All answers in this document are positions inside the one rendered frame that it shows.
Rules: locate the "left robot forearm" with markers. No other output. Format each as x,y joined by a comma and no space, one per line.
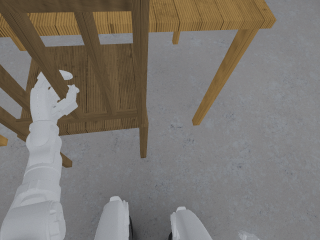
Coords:
43,171

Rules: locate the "chair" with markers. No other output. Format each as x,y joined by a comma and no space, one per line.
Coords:
111,78

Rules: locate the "table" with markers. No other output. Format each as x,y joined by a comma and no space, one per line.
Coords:
246,16

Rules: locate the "robot right thigh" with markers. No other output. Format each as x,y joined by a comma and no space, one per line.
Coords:
186,226

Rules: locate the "robot right hand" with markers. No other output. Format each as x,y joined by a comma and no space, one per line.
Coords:
247,236

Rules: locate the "right robot shin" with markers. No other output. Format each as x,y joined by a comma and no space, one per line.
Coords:
179,208

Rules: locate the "robot left hand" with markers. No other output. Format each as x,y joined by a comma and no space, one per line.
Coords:
43,100

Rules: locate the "robot left upper arm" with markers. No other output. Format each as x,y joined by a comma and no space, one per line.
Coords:
38,221

